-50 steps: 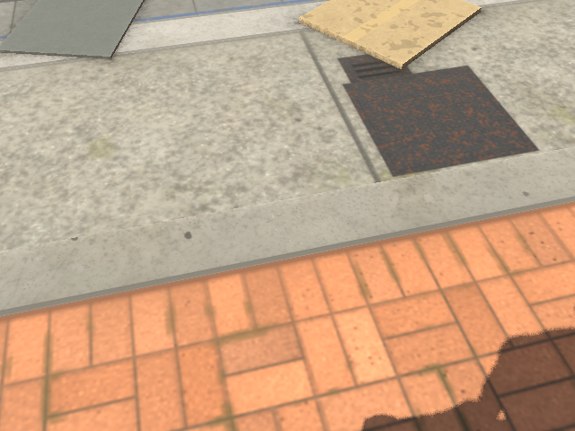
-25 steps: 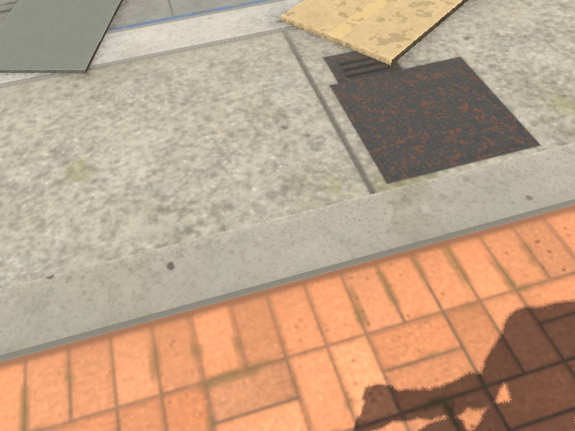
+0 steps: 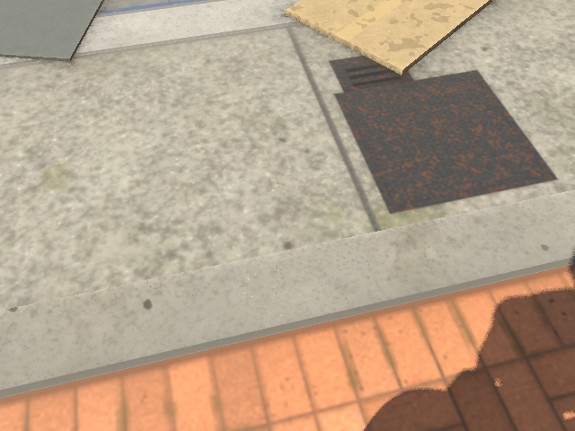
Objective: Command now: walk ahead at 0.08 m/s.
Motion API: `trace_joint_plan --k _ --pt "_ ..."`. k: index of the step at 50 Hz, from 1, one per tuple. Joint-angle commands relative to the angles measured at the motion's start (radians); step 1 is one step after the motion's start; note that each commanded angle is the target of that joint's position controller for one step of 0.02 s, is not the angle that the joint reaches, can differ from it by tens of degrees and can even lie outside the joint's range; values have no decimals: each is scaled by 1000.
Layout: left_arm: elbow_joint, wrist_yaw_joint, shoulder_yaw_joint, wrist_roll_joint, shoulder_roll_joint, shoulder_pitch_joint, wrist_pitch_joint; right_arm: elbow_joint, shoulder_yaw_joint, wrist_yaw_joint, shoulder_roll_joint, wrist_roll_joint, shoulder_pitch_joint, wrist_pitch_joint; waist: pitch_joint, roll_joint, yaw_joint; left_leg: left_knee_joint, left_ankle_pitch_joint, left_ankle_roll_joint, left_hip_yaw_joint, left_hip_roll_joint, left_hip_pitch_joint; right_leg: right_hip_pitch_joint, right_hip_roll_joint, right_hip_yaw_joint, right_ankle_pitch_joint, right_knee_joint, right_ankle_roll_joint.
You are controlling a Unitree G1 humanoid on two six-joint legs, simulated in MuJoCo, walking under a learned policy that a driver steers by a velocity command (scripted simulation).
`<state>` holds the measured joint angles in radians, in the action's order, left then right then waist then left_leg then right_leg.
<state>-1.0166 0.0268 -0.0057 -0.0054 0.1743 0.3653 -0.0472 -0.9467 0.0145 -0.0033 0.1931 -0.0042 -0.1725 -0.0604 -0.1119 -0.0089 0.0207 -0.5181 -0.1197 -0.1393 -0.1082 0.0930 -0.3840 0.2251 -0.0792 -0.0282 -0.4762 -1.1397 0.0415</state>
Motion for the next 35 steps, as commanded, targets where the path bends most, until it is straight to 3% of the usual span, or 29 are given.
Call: trace_joint_plan --k 1,4,6,9,13,14,15,16,17,18,20,23,29,31,33,35 --pt "13 -10 -24 -37 97 85 32 14 3 -16 57 6 -63 3 122 15 7 269 387 -161 346 -342 145 103 82 -41 33 -17 -12" --pt "-20 -4 -6 -24 25 113 69 -22 0 -16 71 -17 -90 3 122 55 31 283 300 -92 240 -271 43 -20 72 9 24 195 -24" --pt "-26 8 -6 -20 30 79 83 -37 3 -16 95 -23 -116 8 125 83 12 299 109 -83 251 -266 50 -15 68 23 7 311 -25" --pt "-33 9 -6 -18 46 35 92 -44 12 -16 119 -15 -119 31 110 117 -6 348 -249 -64 293 -266 13 -28 67 39 69 406 -18" --pt "-70 6 2 -21 22 64 80 -53 12 -24 106 1 -107 59 54 73 10 354 -442 -3 309 -259 -88 -135 67 55 162 615 11" --pt "-70 9 6 -27 25 66 72 -61 10 -25 95 1 -124 61 25 45 8 341 -461 31 306 -248 -96 -134 96 12 178 711 23" --pt "-67 12 4 -31 56 66 61 -65 9 -23 77 7 -150 64 9 -9 -13 305 -416 67 278 -208 -83 -95 164 -87 121 790 40" --pt "-66 13 7 -16 61 29 51 -64 6 -20 55 15 -148 66 -30 -92 -40 248 -290 84 196 -141 11 71 203 -154 -7 862 56" --pt "-62 12 17 -11 34 -3 37 -76 -1 -14 34 8 -148 65 -17 -113 -56 174 -150 86 168 -122 154 168 226 -183 -56 931 46" --pt "-59 12 17 -6 38 -30 25 -90 -6 -10 14 -2 -169 62 -2 -122 -75 144 -81 86 160 -122 239 211 227 -181 -52 956 32" --pt "-58 15 13 1 51 -35 15 -111 -6 -8 35 -12 -196 55 19 -84 -84 145 -56 83 172 -142 283 198 202 -147 12 944 17" --pt "-76 13 13 0 31 20 18 -133 -12 -13 34 -7 -196 44 21 -8 -56 179 -82 73 198 -161 206 91 170 -93 143 875 25" --pt "-98 12 14 -4 19 70 23 -157 -19 -24 14 -3 -190 40 30 17 -30 196 -77 74 208 -169 172 28 160 -70 212 833 33" --pt "-104 10 5 -7 35 95 25 -161 -15 -24 20 -4 -198 43 39 7 -22 167 -237 62 192 -139 152 28 142 -71 32 833 48" --pt "-93 6 -9 -12 63 107 31 -148 -4 -18 35 -10 -185 49 -14 -23 -8 100 -442 41 167 -102 42 49 160 -128 -210 857 91" --pt "-104 6 -24 -10 89 166 30 -112 -8 -5 -8 -18 -126 41 -66 -109 25 -61 -363 51 91 -55 -97 -9 274 -288 -333 969 152"
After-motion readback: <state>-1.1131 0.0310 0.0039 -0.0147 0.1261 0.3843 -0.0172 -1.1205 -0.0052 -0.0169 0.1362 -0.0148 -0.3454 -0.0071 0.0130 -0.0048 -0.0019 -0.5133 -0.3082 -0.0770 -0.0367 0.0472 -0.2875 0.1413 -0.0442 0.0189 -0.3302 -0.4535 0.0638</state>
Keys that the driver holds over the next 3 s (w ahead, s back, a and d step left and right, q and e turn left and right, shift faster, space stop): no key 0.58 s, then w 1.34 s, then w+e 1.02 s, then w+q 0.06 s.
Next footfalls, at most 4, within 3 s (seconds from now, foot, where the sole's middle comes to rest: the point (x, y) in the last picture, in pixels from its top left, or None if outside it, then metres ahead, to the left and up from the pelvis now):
0.28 right None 0.07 -0.13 -0.76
0.92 left None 0.19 0.08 -0.76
1.40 right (331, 388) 0.53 -0.06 -0.76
1.92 left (269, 292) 0.78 0.09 -0.76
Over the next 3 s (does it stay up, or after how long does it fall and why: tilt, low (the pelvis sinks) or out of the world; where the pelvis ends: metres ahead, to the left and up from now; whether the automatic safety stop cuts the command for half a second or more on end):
stays up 1.23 -0.12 -0.14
